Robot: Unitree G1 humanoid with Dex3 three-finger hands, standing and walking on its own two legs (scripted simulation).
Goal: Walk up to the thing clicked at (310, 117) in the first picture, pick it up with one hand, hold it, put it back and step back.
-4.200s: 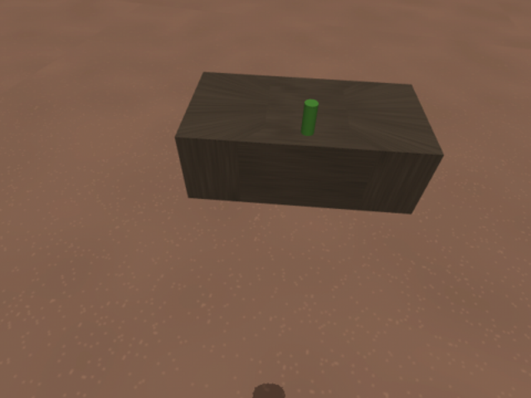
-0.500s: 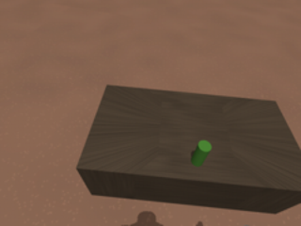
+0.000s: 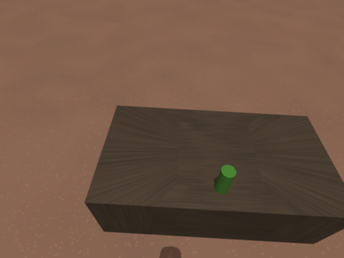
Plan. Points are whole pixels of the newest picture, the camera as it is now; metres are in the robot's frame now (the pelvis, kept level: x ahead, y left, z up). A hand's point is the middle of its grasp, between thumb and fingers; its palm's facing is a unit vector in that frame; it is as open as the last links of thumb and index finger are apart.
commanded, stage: walk up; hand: right
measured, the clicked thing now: (224, 180) +0.49 -0.22 -0.32
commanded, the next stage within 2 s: stand in 0.40 s
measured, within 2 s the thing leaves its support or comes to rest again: neither
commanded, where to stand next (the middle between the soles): +0.06 -0.02 m, yaw +1 degrees
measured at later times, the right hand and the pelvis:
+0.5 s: hand out of the picture +0.10 -0.25 -0.15, palm faces -0.01 +0.94 -0.34, open 7.4 cm; pelvis +0.01 +0.01 +0.00, yaw +0 degrees
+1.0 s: hand out of the picture +0.10 -0.24 -0.15, palm faces -0.01 +0.94 -0.34, open 7.4 cm; pelvis +0.01 +0.01 +0.00, yaw +0 degrees
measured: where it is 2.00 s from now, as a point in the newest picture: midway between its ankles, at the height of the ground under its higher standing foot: outside the picture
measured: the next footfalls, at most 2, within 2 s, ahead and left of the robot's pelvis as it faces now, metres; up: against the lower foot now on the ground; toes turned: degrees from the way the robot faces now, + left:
none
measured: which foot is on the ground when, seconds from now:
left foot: down 0.00-1.00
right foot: down 0.00-1.00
